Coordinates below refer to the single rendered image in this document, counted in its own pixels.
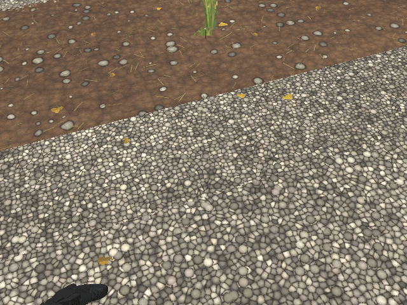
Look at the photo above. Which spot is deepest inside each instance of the robot left hand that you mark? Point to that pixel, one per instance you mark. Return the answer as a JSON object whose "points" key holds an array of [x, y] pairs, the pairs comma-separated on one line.
{"points": [[78, 295]]}

